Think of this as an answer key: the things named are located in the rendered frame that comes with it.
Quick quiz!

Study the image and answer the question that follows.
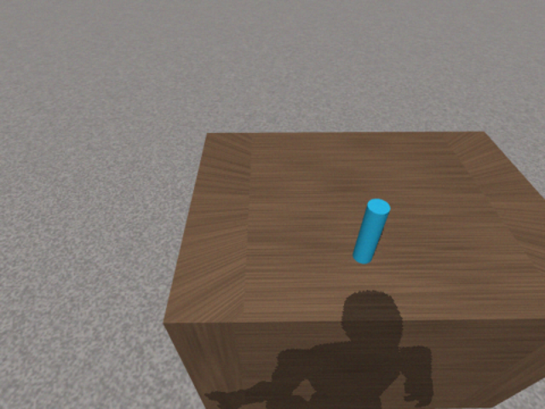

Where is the can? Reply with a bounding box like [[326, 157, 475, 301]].
[[353, 199, 390, 264]]

